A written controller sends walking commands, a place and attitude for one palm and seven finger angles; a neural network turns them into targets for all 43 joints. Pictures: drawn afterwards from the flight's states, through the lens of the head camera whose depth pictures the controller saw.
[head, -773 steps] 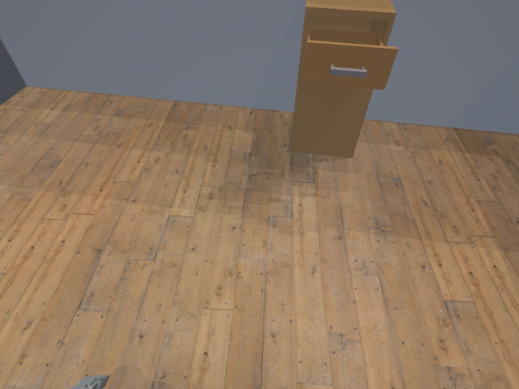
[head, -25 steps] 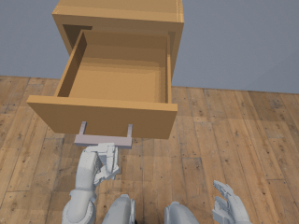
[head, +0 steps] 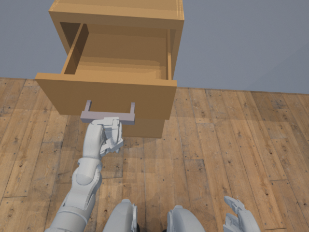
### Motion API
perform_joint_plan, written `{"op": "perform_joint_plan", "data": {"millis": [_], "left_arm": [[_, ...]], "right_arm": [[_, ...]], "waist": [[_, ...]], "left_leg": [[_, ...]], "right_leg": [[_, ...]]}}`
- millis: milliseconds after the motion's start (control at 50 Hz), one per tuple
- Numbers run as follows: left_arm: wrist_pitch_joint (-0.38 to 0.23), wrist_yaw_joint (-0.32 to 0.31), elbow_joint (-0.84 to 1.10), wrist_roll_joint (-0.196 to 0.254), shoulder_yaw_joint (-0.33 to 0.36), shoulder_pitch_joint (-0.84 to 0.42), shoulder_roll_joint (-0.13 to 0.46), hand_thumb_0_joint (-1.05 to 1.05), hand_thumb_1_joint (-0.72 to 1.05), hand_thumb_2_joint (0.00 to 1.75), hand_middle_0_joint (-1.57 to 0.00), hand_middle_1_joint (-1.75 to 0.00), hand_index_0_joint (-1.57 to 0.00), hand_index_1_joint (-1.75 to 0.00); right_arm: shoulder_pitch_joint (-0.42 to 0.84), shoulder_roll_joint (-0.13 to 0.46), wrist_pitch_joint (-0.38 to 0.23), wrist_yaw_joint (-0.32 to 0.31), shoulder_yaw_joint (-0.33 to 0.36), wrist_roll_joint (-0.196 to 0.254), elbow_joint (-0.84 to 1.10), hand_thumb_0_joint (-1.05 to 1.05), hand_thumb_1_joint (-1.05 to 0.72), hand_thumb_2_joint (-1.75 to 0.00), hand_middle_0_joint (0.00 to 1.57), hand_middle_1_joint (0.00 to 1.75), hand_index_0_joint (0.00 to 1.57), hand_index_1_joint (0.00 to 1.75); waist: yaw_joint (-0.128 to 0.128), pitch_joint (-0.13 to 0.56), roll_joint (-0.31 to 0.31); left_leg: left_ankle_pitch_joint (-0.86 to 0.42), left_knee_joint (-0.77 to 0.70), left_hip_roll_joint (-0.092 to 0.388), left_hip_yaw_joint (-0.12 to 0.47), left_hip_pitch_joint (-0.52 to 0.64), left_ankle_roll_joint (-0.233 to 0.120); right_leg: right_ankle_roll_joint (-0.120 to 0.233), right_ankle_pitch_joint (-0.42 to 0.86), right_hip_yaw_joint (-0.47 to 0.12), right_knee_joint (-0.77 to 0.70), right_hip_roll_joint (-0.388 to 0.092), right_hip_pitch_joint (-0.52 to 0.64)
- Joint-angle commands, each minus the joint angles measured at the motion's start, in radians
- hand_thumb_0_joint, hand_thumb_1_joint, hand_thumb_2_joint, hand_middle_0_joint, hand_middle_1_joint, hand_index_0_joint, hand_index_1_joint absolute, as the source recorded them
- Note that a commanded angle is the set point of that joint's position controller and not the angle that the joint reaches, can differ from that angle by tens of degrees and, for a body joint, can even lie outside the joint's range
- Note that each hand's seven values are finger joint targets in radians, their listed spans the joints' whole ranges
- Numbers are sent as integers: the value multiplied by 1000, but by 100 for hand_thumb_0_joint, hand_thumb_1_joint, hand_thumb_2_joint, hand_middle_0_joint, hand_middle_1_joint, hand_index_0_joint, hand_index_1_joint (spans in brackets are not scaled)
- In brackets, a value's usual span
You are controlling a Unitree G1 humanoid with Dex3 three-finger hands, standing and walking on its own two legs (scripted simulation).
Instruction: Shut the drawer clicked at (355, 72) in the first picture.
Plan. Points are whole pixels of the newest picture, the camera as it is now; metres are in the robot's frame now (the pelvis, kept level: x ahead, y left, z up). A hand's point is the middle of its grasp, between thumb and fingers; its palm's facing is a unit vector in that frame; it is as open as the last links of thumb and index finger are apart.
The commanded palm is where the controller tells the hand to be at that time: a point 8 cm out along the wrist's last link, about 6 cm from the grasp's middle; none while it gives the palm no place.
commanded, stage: push the drawer shut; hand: left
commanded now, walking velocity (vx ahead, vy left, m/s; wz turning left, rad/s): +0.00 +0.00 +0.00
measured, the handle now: (109, 111) +0.42 +0.13 +0.03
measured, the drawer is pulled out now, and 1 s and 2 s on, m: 0.22 0.09 0.00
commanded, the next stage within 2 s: none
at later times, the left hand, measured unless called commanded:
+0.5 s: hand (123, 118) +0.40 +0.09 +0.02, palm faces -0.05 -1.00 -0.05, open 3.0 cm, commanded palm +0.40 +0.14 +0.04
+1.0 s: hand (126, 97) +0.47 +0.09 +0.03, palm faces -0.02 -1.00 -0.04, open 3.2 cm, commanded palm +0.45 +0.14 +0.04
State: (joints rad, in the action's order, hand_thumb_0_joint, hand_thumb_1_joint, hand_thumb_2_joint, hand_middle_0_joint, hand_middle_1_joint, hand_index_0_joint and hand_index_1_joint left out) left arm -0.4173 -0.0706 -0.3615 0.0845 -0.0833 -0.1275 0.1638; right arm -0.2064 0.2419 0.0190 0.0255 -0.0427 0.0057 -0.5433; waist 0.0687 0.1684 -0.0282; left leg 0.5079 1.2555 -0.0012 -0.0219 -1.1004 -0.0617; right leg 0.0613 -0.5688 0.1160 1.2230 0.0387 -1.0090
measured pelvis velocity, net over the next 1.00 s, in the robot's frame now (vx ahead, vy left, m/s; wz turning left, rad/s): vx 0.00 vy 0.00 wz -0.03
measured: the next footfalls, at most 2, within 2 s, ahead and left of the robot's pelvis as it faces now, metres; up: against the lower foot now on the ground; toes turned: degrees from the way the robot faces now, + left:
none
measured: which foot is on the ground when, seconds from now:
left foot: down 0.00-1.00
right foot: down 0.00-1.00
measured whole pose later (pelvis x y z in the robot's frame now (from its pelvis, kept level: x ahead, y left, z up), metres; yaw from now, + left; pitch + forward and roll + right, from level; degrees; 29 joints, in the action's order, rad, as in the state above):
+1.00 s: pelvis +0.00 +0.00 +0.00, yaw -2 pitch +24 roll -2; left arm -0.51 -0.06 -0.95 0.04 0.17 -0.67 0.22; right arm -0.32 0.25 0.06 0.05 -0.02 -0.02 -0.63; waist 0.16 0.16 -0.04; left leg 0.50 1.25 0.01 -0.05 -1.17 -0.07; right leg 0.06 -0.55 0.08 1.22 0.05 -1.10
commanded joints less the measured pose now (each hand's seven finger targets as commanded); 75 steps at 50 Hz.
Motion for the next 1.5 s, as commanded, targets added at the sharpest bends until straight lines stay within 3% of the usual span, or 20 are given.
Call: {"op": "perform_joint_plan", "data": {"millis": [0, 140, 300, 420, 480, 580, 620, 660, 720, 760, 960, 1000, 1060, 1240, 1320, 1360, 1400, 1440, 1460, 1480], "left_arm": [[-78, -26, 189, 14, 82, -338, 60, 0, 90, 90, -140, -160, -140, -160], [-90, -25, 101, 16, 109, -420, 68, 0, 90, 90, -140, -160, -140, -160], [-115, -43, 30, -4, 94, -601, 46, 0, 90, 90, -140, -160, -140, -160], [-120, -51, -51, -13, 145, -664, 90, 0, 90, 90, -140, -160, -140, -160], [-122, -51, -82, -17, 131, -736, 70, 0, 90, 90, -140, -160, -140, -160], [-131, -55, -155, -18, 159, -806, 88, 0, 90, 90, -140, -160, -140, -160], [-135, -57, -199, -17, 206, -840, 134, 0, 90, 90, -140, -160, -140, -160], [-141, -54, -237, -22, 197, -868, 120, 0, 90, 90, -140, -160, -140, -160], [-156, -54, -271, -18, 265, -907, 187, 0, 90, 90, -140, -160, -140, -160], [-166, -46, -273, -18, 267, -922, 184, 0, 90, 90, -140, -160, -140, -160], [-182, -13, -364, -15, 315, -1007, 229, 0, 90, 90, -140, -160, -140, -160], [-186, -8, -373, -15, 313, -1040, 226, 0, 90, 90, -140, -160, -140, -160], [-192, -5, -420, -21, 358, -1077, 288, 0, 90, 90, -140, -160, -140, -160], [-203, 3, -519, -51, 352, -1266, 314, 0, 90, 90, -140, -160, -140, -160], [-194, 1, -562, -54, 390, -1320, 366, 0, 90, 90, -140, -160, -140, -160], [-185, 0, -588, -63, 358, -1358, 337, 0, 90, 90, -140, -160, -140, -160], [-174, -4, -622, -71, 373, -1380, 361, 0, 90, 90, -140, -160, -140, -160], [-178, -7, -618, -81, 385, -1413, 387, 0, 90, 90, -140, -160, -140, -160], [-172, -9, -627, -82, 369, -1427, 365, 0, 90, 90, -140, -160, -140, -160], [-170, -12, -627, -84, 397, -1440, 401, 0, 90, 90, -140, -160, -140, -160]], "right_arm": [[-6, 145, -28, -5, 66, -4, 112, 0, -90, -90, 20, 30, 20, 30], [-29, 150, -14, -2, 71, -5, 93, 0, -90, -90, 20, 30, 20, 30], [-65, 155, -3, 2, 81, -12, 59, 0, -90, -90, 20, 30, 20, 30], [-93, 162, 7, 1, 84, -16, 45, 0, -90, -90, 20, 30, 20, 30], [-100, 159, 11, 4, 84, -16, 37, 0, -90, -90, 20, 30, 20, 30], [-119, 160, 14, 3, 83, -19, 24, 0, -90, -90, 20, 30, 20, 30], [-134, 164, 13, 3, 82, -21, 18, 0, -90, -90, 20, 30, 20, 30], [-137, 159, 15, 5, 81, -23, 13, 0, -90, -90, 20, 30, 20, 30], [-158, 164, 12, 5, 81, -26, 7, 0, -90, -90, 20, 30, 20, 30], [-166, 160, 14, 7, 82, -28, 6, 0, -90, -90, 20, 30, 20, 30], [-218, 165, 19, 16, 86, -33, -11, 0, -90, -90, 20, 30, 20, 30], [-228, 165, 19, 19, 86, -35, -18, 0, -90, -90, 20, 30, 20, 30], [-243, 169, 22, 16, 85, -37, -24, 0, -90, -90, 20, 30, 20, 30], [-278, 181, 21, 18, 80, -48, -45, 0, -90, -90, 20, 30, 20, 30], [-298, 190, 22, 18, 76, -53, -49, 0, -90, -90, 20, 30, 20, 30], [-302, 188, 24, 21, 74, -54, -52, 0, -90, -90, 20, 30, 20, 30], [-314, 195, 25, 23, 72, -58, -56, 0, -90, -90, 20, 30, 20, 30], [-324, 202, 26, 25, 72, -61, -57, 0, -90, -90, 20, 30, 20, 30], [-326, 200, 27, 27, 71, -62, -56, 0, -90, -90, 20, 30, 20, 30], [-336, 205, 29, 28, 71, -66, -62, 0, -90, -90, 20, 30, 20, 30]], "waist": [[19, 354, -26], [33, 337, 15], [65, 371, -16], [64, 413, -19], [73, 409, -46], [87, 417, -20], [87, 409, -14], [95, 405, -27], [91, 423, -18], [87, 461, -39], [102, 477, -50], [112, 469, -46], [119, 462, -20], [166, 472, -93], [177, 494, -92], [194, 485, -101], [200, 471, -108], [197, 509, -142], [209, 508, -149], [207, 520, -142]], "left_leg": [[-170, -171, 8, 92, 317, 29], [-173, -175, 10, 92, 296, 28], [-187, -169, 14, 109, 354, 31], [-235, -168, 15, 113, 374, 33], [-213, -173, 16, 117, 385, 37], [-214, -167, 14, 110, 360, 33], [-207, -163, 10, 102, 329, 30], [-200, -160, 9, 98, 324, 30], [-202, -153, 7, 88, 297, 27], [-239, -148, 5, 82, 314, 28], [-279, -137, 9, 79, 313, 29], [-270, -133, 9, 76, 302, 26], [-260, -121, 8, 71, 260, 21], [-227, -105, 14, 97, 288, 19], [-232, -98, 17, 108, 281, 17], [-219, -93, 18, 112, 276, 16], [-203, -93, 21, 122, 270, 16], [-224, -93, 24, 138, 312, 20], [-234, -87, 24, 135, 311, 18], [-238, -83, 27, 139, 309, 18]], "right_leg": [[-30, 185, -113, -207, -17, 114], [-34, 196, -110, -207, -12, 117], [-35, 200, -96, -188, -11, 49], [-33, 234, -94, -178, -5, 52], [-33, 213, -90, -179, -6, 27], [-36, 222, -98, -186, -3, 44], [-36, 219, -104, -188, 0, 57], [-37, 215, -107, -191, -1, 46], [-39, 223, -118, -190, 3, 75], [-38, 265, -124, -187, 1, 94], [-40, 313, -124, -176, 9, 90], [-41, 308, -127, -182, 10, 94], [-45, 313, -138, -180, 11, 107], [-40, 241, -122, -166, 18, -9], [-38, 235, -116, -158, 22, -17], [-39, 219, -114, -160, 23, -43], [-37, 199, -107, -157, 25, -66], [-33, 205, -101, -144, 26, -94], [-34, 213, -102, -146, 26, -101], [-34, 214, -100, -143, 27, -96]]}}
